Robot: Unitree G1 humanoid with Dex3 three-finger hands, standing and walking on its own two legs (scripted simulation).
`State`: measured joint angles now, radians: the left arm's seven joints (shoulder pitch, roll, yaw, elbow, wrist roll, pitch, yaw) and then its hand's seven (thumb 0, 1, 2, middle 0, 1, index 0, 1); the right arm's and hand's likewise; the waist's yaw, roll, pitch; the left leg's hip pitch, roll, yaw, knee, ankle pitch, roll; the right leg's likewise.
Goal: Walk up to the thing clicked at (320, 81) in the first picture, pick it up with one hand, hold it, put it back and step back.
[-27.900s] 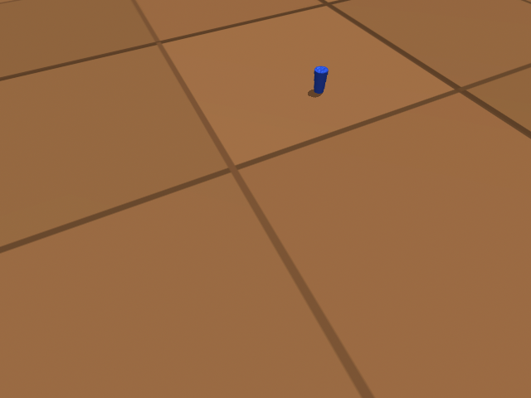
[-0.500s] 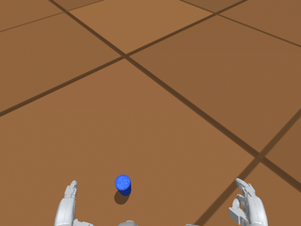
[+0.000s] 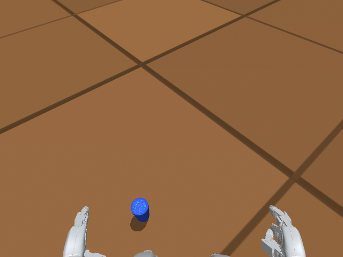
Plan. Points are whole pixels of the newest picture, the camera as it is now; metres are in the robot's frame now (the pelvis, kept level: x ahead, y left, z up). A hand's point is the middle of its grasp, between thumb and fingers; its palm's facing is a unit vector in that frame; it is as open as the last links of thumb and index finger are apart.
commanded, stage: home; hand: left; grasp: from the side
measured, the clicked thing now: (141, 211) +0.44 +0.19 -0.65
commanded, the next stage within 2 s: stand in 0.76 s
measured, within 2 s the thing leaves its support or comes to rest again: neither
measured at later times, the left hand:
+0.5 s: hand (101, 243) +0.17 +0.19 -0.06, palm faces +0.09 -0.95 -0.28, open 17.3 cm
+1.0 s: hand (102, 238) +0.18 +0.19 -0.06, palm faces +0.10 -0.95 -0.28, open 16.5 cm
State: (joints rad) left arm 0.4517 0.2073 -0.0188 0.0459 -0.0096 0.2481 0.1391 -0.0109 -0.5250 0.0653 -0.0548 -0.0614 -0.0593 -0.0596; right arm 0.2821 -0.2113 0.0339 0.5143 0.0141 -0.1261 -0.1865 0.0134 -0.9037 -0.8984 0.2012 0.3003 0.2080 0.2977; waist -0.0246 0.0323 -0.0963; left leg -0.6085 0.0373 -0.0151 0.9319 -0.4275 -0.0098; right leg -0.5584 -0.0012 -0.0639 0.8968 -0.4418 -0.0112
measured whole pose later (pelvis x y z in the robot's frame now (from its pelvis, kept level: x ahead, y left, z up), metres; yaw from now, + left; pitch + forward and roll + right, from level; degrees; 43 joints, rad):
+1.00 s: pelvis +0.01 +0.01 +0.00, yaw +0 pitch +6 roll -2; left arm 0.45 0.20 -0.01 0.04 -0.01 0.24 0.13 -0.01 -0.41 0.17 -0.11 -0.14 -0.12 -0.14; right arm 0.28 -0.21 0.03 0.53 0.01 -0.14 -0.18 0.01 -0.90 -0.90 0.20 0.30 0.21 0.30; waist -0.02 0.03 -0.10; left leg -0.59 0.03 -0.01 0.92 -0.44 0.00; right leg -0.54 0.00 -0.06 0.88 -0.45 0.00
